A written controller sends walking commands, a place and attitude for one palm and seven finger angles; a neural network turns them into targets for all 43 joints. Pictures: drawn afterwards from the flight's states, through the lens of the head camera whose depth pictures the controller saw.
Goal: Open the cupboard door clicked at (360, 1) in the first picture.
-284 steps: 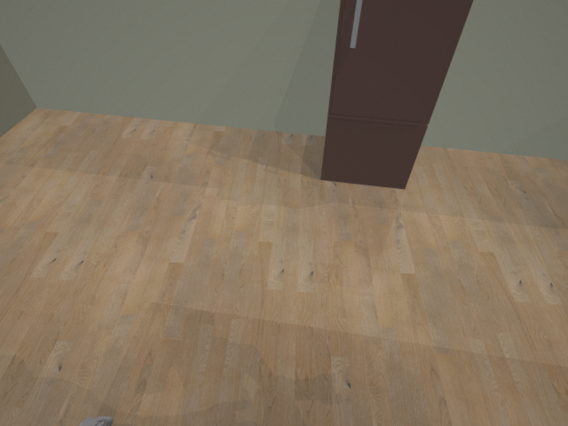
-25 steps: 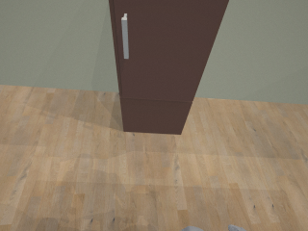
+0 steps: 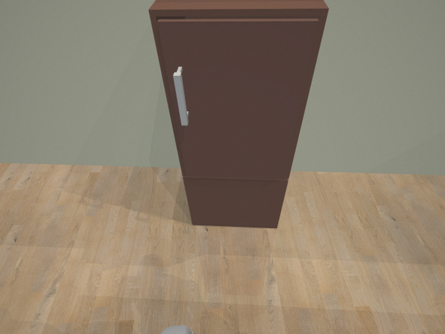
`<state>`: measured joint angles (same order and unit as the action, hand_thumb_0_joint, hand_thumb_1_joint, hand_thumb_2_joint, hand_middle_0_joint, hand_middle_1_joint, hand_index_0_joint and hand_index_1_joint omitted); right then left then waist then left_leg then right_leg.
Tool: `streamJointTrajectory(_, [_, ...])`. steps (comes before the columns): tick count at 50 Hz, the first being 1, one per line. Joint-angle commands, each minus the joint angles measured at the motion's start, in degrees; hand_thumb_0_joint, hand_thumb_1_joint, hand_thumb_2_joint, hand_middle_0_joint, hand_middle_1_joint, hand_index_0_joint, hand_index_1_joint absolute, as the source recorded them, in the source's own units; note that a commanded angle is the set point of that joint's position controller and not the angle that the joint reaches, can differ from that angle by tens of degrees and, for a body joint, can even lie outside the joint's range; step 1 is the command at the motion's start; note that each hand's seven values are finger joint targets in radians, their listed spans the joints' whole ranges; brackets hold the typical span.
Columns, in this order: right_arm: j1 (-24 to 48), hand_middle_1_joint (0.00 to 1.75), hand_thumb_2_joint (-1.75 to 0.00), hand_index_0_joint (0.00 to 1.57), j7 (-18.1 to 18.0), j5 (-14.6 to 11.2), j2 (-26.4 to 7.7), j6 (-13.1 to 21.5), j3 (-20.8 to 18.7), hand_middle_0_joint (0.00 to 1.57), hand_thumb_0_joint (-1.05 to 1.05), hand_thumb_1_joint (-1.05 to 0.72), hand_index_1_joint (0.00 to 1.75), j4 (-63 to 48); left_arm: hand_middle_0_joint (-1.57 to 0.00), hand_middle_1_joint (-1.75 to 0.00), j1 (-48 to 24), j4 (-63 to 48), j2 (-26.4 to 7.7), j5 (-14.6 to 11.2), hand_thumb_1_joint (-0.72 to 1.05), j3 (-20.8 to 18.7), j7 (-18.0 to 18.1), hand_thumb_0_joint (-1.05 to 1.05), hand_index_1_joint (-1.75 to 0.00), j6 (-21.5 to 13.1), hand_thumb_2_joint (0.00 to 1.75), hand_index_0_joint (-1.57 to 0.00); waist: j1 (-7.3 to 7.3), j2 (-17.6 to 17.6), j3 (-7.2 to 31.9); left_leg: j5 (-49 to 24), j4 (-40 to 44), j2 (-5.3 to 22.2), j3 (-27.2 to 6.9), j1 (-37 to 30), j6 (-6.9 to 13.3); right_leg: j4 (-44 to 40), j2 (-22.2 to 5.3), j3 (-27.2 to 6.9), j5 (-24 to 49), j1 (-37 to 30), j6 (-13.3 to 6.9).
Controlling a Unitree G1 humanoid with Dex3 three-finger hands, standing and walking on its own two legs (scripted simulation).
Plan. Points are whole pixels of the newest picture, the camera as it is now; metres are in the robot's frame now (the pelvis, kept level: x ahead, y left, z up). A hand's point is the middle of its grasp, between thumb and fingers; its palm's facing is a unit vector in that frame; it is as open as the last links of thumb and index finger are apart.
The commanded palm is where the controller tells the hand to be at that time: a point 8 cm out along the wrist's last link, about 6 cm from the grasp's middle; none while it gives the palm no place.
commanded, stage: take the last steps up to it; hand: left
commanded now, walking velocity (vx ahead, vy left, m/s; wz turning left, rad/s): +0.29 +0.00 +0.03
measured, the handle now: (182, 97) +0.74 +0.16 +0.04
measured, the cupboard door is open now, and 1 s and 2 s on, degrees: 0 0 0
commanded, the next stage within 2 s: come to a stop and stand still in 0.40 s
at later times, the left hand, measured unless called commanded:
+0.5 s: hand (123, 317) +0.20 +0.24 -0.18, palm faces +0.05 -0.98 -0.19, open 7.4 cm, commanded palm none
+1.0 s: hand (134, 287) +0.27 +0.24 -0.20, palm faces +0.05 -0.98 -0.19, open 7.3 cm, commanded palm none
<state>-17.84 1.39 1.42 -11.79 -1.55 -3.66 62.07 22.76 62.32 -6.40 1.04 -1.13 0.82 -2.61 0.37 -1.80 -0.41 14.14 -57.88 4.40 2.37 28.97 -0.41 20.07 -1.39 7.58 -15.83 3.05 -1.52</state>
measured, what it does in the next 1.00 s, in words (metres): walks ahead: left foot, then right foot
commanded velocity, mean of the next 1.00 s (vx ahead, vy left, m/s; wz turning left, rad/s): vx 0.01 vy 0.00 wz -0.01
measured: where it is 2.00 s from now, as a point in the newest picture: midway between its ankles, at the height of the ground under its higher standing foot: outside the picture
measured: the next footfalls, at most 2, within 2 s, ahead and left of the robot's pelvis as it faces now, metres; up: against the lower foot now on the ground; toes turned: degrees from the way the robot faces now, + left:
left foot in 0.22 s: +0.20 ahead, +0.15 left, +0.00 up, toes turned +9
right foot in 0.64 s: +0.30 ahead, -0.09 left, +0.00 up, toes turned -8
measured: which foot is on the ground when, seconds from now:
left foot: up 0.00-0.20, down 0.22-0.70, up 0.72-0.94, down 0.96-1.00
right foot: down 0.00-0.24, up 0.26-0.62, down 0.64-0.96, up 0.98-1.00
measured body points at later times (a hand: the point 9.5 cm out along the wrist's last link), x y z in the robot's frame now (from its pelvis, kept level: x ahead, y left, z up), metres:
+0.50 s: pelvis +0.16 +0.06 +0.00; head +0.16 +0.06 +0.45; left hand +0.19 +0.29 -0.16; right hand +0.20 -0.18 -0.15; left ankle +0.16 +0.14 -0.75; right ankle +0.19 -0.07 -0.69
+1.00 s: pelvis +0.18 +0.06 -0.02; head +0.22 +0.07 +0.43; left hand +0.26 +0.29 -0.18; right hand +0.21 -0.18 -0.17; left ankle +0.18 +0.15 -0.75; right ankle +0.26 -0.08 -0.74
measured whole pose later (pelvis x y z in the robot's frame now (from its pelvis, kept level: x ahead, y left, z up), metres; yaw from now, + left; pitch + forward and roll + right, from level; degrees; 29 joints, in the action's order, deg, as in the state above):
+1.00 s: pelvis +0.18 +0.06 -0.02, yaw +0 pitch -1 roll +0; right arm -12.7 -1.1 0.8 -9.0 -1.8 -3.2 58.9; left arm 7.0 57.6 -9.8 0.9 -3.5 2.2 3.4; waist 0.3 2.2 -5.8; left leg 18.3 -34.6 0.1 5.5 14.6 1.6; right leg 36.4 -5.2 4.9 -15.7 22.8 0.6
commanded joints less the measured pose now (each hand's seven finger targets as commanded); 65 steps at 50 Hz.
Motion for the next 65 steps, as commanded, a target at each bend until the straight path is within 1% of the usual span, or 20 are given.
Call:
streamJointTrajectory(1, [6.99,0.3,-0.9,0.2,0.2,-0.15,-0.26,2.23,-0.24,0.2,0.0,-0.9,0.3,-5.38,-0.2,-0.3,4.89,-0.07,-8.01,0.36,0.9,-1.46,0.49,0.0,-0.3,-2.22,0.9,-0.2,-1.64,8.46,-7.51,-2.51,4.86,1.93,1.45,7.57,-0.81,-11.28,-14.18,-9.55,10.34,1.72,-6.04])
streamJointTrajectory(6, [11.33,0.3,-0.9,0.2,0.55,-0.42,1.16,3.38,0.54,0.2,0.0,-0.9,0.3,-6.44,-0.2,-0.3,6.38,2.24,-8.81,0.61,0.9,-1.75,0.74,0.0,-0.3,-1.73,0.9,-0.2,-2.64,10.53,-7.17,-0.94,17.28,0.46,4.27,0.04,0.93,-7.34,-14.22,-7.68,16.38,1.81,-6.03])
streamJointTrajectory(10, [-4.2,0.3,-0.9,0.2,-1.02,0.19,-2.91,4.83,-0.33,0.2,0.0,-0.9,0.3,-1.47,-0.2,-0.3,4.99,2.44,-7.75,0.04,0.9,-2.0,0.68,0.0,-0.3,-1.0,0.9,-0.2,4.34,3.4,0.59,-5.43,30.17,-1.56,4.83,-26.14,2.65,14.82,-9.31,-2.92,22.11,7.89,-2.92])
streamJointTrajectory(12, [-15.22,0.3,-0.9,0.2,-2.27,0.2,-12.44,4.68,-2.17,0.2,0.0,-0.9,0.3,0.57,-0.2,-0.3,6.44,-0.1,-3.91,-0.51,0.9,-1.34,0.11,0.0,-0.3,-0.86,0.9,-0.2,6.17,-14.42,9.27,-10.2,39.82,21.18,-25.52,-40.2,11.69,43.45,1.16,-0.89,-18.2,26.62,0.5])
streamJointTrajectory(14, [-6.85,0.3,-0.9,0.2,-2.77,-0.21,-9.2,4.39,-1.67,0.2,0.0,-0.9,0.3,-0.93,-0.2,-0.3,0.69,-0.92,-4.27,-0.23,0.9,-1.61,0.2,0.0,-0.3,-0.26,0.9,-0.2,4.36,-8.01,2.62,2.86,44.79,20.7,-22.52,-27.93,12.12,53.0,-3.35,-6.46,-13.09,30.88,-0.36])
streamJointTrajectory(17, [-0.59,0.3,-0.9,0.2,-2.9,0.05,-1.89,5.54,0.2,0.2,0.0,-0.9,0.3,-2.66,-0.2,-0.3,0.31,-0.17,-2.89,0.71,0.9,-1.96,-0.79,0.0,-0.3,0.76,0.9,-0.2,0.28,-2.02,-3.88,-2.65,47.27,14.68,-10.45,-14.33,9.26,46.99,-6.27,-6.59,-4.94,25.47,0.82])
streamJointTrajectory(26, [0.04,0.3,-0.9,0.2,-2.67,0.12,-3.41,4.77,0.08,0.2,0.0,-0.9,0.3,-3.08,-0.2,-0.3,-7.08,-4.91,-3.72,0.54,0.9,-1.7,-0.79,0.0,-0.3,2.32,0.9,-0.2,-0.3,-2.9,-5.45,-11.63,46.18,12.18,-3.35,-15.35,10.45,23.54,-4.93,-4.14,-0.09,21.4,2.54])
streamJointTrajectory(30, [1.14,0.3,-0.9,0.2,-3.19,-0.21,-3.1,3.88,0.65,0.2,0.0,-0.9,0.3,-1.96,-0.2,-0.3,-3.98,-3.42,-5.13,0.16,0.9,-1.33,0.23,0.0,-0.3,1.86,0.9,-0.2,-2.74,-0.69,-1.37,-22.65,34.41,7.82,1.5,-17.46,5.17,6.12,-3.06,-2.54,12.99,8.41,3.1])
streamJointTrajectory(32, [-1.83,0.3,-0.9,0.2,-2.93,-1.07,-0.03,3.42,1.09,0.2,0.0,-0.9,0.3,-1.37,-0.2,-0.3,-4.15,-3.06,-10.44,0.19,0.9,-1.57,0.94,0.0,-0.3,1.14,0.9,-0.2,-1.11,6.51,-0.08,-5.77,30.92,2.2,2.71,-11.18,0.61,5.94,-11.6,-12.42,38.41,0.96,-0.39])
streamJointTrajectory(35, [-4.28,0.3,-0.9,0.2,-3.1,-1.24,0.08,1.02,0.57,0.2,0.0,-0.9,0.3,-0.33,-0.2,-0.3,-6.86,-4.07,-13.17,-0.27,0.9,-2.35,1.55,0.0,-0.3,1.48,0.9,-0.2,-0.44,16.48,4.47,11.58,22.66,-1.31,3.68,-14.19,-1.18,4.06,-17.64,-15.4,48.59,3.07,-7.44])
streamJointTrajectory(38, [-3.01,0.3,-0.9,0.2,-3.5,-1.33,0.22,0.33,0.17,0.2,0.0,-0.9,0.3,-0.99,-0.2,-0.3,-8.96,-4.9,-12.94,0.22,0.9,-3.24,2.25,0.0,-0.3,2.48,0.9,-0.2,-1.3,11.85,5.24,16.58,13.33,-1.92,0.97,-9.14,-1.32,5.61,-19.27,-15.65,55.55,-0.07,-10.64])
streamJointTrajectory(42, [-1.39,0.3,-0.9,0.2,-3.38,-1.31,0.69,-0.44,-0.21,0.2,0.0,-0.9,0.3,-2.83,-0.2,-0.3,-12.0,-6.62,-13.43,0.75,0.9,-4.21,2.51,0.0,-0.3,3.47,0.9,-0.2,-1.21,9.18,6.77,15.63,11.98,-2.68,-0.91,-9.04,-1.69,5.18,-19.14,-13.94,48.27,1.49,-10.37])
streamJointTrajectory(46, [-5.88,0.3,-0.9,0.2,-2.95,-0.9,1.15,-0.1,-0.26,0.2,0.0,-0.9,0.3,-2.38,-0.2,-0.3,-15.26,-7.71,-12.02,0.45,0.9,-4.2,2.06,0.0,-0.3,4.26,0.9,-0.2,1.71,10.92,5.94,0.78,29.29,-2.48,1.41,-20.53,-1.13,6.11,-14.47,-11.15,20.75,12.75,-4.94])
streamJointTrajectory(47, [-6.24,0.3,-0.9,0.2,-2.84,-0.55,-0.94,0.36,-0.36,0.2,0.0,-0.9,0.3,-2.63,-0.2,-0.3,-15.04,-8.45,-10.31,0.0,0.9,-3.84,1.7,0.0,-0.3,4.69,0.9,-0.2,1.74,4.31,4.74,-0.84,34.57,0.3,-1.72,-22.71,-0.01,9.77,-10.4,-8.66,9.44,17.68,-2.15])
streamJointTrajectory(49, [0.52,0.3,-0.9,0.2,-2.93,0.34,-6.86,0.63,-1.36,0.2,0.0,-0.9,0.3,-6.21,-0.2,-0.3,-16.62,-9.88,-7.22,-0.07,0.9,-3.34,1.34,0.0,-0.3,5.95,0.9,-0.2,1.76,-15.5,-2.51,1.11,48.53,15.66,-20.02,-9.09,7.72,27.3,-0.34,-4.73,-13.5,21.8,2.56])
streamJointTrajectory(50, [3.37,0.3,-0.9,0.2,-3.52,0.33,-6.13,0.75,-0.94,0.2,0.0,-0.9,0.3,-6.97,-0.2,-0.3,-16.16,-9.11,-8.08,0.26,0.9,-3.59,1.29,0.0,-0.3,6.42,0.9,-0.2,0.71,-11.34,-3.95,1.02,48.47,14.97,-18.26,-5.75,9.1,33.83,-1.02,-9.72,-12.92,20.37,1.92])
streamJointTrajectory(53, [6.63,0.3,-0.9,0.2,-3.85,0.15,-4.68,1.61,0.05,0.2,0.0,-0.9,0.3,-7.08,-0.2,-0.3,-10.1,-6.02,-7.39,0.32,0.9,-3.25,0.75,0.0,-0.3,5.48,0.9,-0.2,-2.01,-4.15,-1.59,-10.78,43.23,10.02,-9.61,-14.73,9.37,38.57,-0.64,-9.58,-8.63,22.85,2.34])
streamJointTrajectory(59, [1.45,0.3,-0.9,0.2,-3.77,-0.43,-5.07,2.0,0.09,0.2,0.0,-0.9,0.3,-3.58,-0.2,-0.3,-9.9,-4.76,-6.05,-0.17,0.9,-0.98,1.02,0.0,-0.3,4.37,0.9,-0.2,0.82,-4.2,1.68,-25.5,40.13,10.51,-9.04,-26.65,10.34,16.25,-1.87,-5.94,-9.3,16.17,3.32])
streamJointTrajectory(62, [2.24,0.3,-0.9,0.2,-3.43,-1.26,-4.25,2.26,0.55,0.2,0.0,-0.9,0.3,-2.53,-0.2,-0.3,-4.27,-1.56,-7.13,-0.3,0.9,-0.5,1.5,0.0,-0.3,3.3,0.9,-0.2,-1.2,-1.63,2.95,-22.07,36.28,6.94,-6.63,-23.83,6.29,-0.76,-2.8,-6.72,5.3,6.43,2.74])
streamJointTrajectory(65, [2.24,0.3,-0.9,0.2,-2.85,-1.39,-1.87,2.2,1.32,0.2,0.0,-0.9,0.3,-2.03,-0.2,-0.3,-5.91,-0.68,-9.19,-0.26,0.9,-0.11,1.7,0.0,-0.3,2.2,0.9,-0.2,0.94,4.8,0.61,-12.25,37.11,1.69,-2.9,-22.28,1.42,0.55,-7.84,-12.09,15.8,8.33,-0.33])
